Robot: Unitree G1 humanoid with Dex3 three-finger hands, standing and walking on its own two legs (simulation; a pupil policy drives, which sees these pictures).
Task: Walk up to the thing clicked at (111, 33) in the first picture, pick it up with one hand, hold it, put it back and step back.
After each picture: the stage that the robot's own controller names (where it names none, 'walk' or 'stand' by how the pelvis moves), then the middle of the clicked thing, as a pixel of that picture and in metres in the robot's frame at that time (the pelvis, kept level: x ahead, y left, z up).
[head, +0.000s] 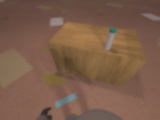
stand; (109, 39) +0.85 -0.19 +0.00
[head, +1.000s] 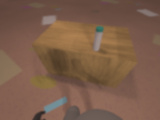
rise first; (97, 39) +0.76 +0.00 +0.03
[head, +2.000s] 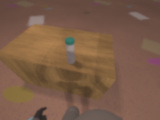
walk; (70, 51) +0.53 +0.21 +0.03
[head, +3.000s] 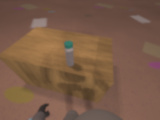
stand; (69, 54) +0.53 +0.21 +0.01
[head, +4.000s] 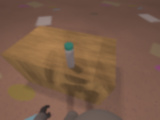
stand; (70, 56) +0.51 +0.20 +0.00
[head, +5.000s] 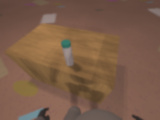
stand; (68, 54) +0.51 +0.22 +0.02
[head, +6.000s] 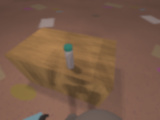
stand; (69, 57) +0.51 +0.21 -0.01
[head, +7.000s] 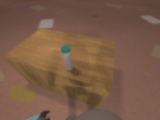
stand; (67, 58) +0.50 +0.22 -0.01
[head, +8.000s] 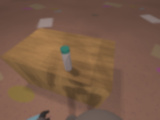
stand; (66, 59) +0.49 +0.22 -0.01
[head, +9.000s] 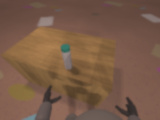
rise first; (67, 58) +0.49 +0.22 +0.00
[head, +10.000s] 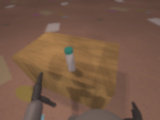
go down; (70, 60) +0.50 +0.22 +0.00
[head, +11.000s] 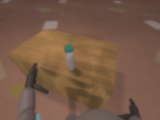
go down; (69, 58) +0.51 +0.20 +0.01
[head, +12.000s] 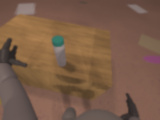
go down; (60, 53) +0.47 +0.21 +0.05
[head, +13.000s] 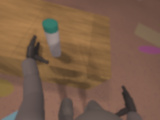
close in; (53, 41) +0.50 +0.21 +0.08
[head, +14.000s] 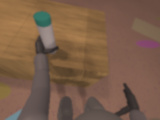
close; (47, 37) +0.52 +0.22 +0.10
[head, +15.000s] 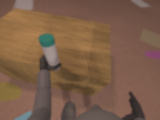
lift; (51, 55) +0.41 +0.23 +0.10
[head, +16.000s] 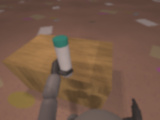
lift; (64, 59) +0.33 +0.16 +0.21
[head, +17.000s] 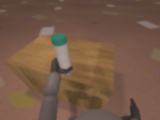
hold; (63, 57) +0.33 +0.17 +0.21
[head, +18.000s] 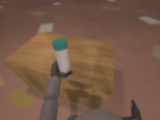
crouch; (63, 61) +0.33 +0.17 +0.18
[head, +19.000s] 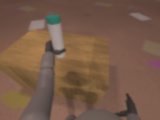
crouch; (57, 39) +0.47 +0.20 +0.23
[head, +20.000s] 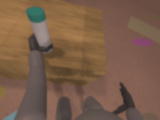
lower; (42, 34) +0.53 +0.23 +0.10
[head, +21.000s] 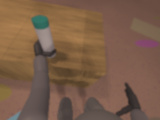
lower; (46, 40) +0.51 +0.22 +0.10
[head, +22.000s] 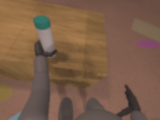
lower; (47, 40) +0.50 +0.22 +0.10
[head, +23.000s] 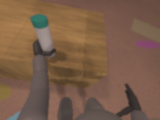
lower; (45, 39) +0.51 +0.23 +0.10
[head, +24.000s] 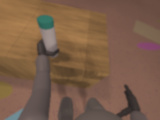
loosen; (50, 40) +0.50 +0.21 +0.10
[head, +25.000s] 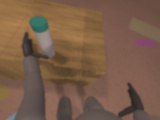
withdraw; (45, 41) +0.49 +0.22 +0.10
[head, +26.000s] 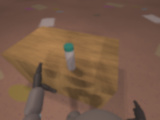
sink last; (70, 58) +0.47 +0.20 +0.04
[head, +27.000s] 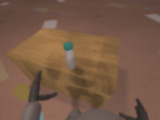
stand; (70, 57) +0.49 +0.21 +0.04
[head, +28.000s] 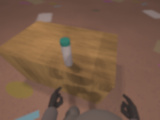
stand; (67, 53) +0.48 +0.21 +0.06
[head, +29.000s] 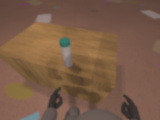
stand; (66, 54) +0.48 +0.21 +0.06
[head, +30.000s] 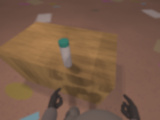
stand; (66, 54) +0.47 +0.21 +0.06
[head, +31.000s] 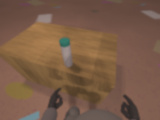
stand; (66, 54) +0.48 +0.21 +0.06
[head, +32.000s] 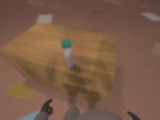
stand; (68, 55) +0.49 +0.20 +0.04
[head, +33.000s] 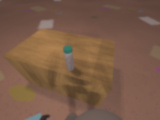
walk; (69, 59) +0.50 +0.20 +0.00
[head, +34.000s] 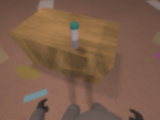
walk; (74, 37) +0.67 +0.18 +0.01
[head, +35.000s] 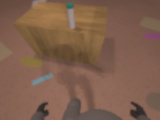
walk; (71, 17) +0.97 +0.28 +0.03
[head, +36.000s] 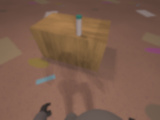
stand; (78, 25) +1.06 +0.20 +0.01
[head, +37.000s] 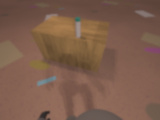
stand; (78, 28) +1.07 +0.21 -0.01
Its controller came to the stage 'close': yes
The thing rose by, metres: 0.22
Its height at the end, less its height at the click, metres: +0.00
